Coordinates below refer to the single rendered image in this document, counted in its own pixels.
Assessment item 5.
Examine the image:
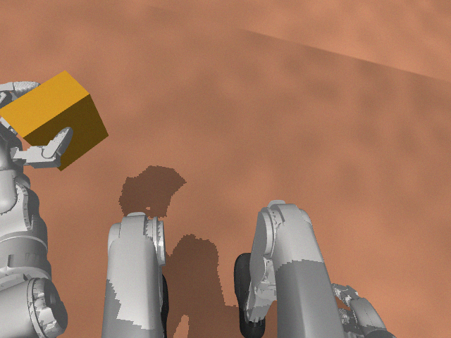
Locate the right robot foot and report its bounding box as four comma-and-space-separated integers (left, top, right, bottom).
234, 253, 265, 338

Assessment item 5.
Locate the left robot hand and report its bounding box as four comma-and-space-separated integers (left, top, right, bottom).
0, 81, 73, 173

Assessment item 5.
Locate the left robot arm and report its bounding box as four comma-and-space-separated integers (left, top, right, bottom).
0, 169, 68, 338

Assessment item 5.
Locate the carton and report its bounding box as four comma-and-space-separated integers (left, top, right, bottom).
0, 70, 109, 171

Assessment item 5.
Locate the right robot hand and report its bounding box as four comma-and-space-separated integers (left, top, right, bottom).
331, 283, 387, 338

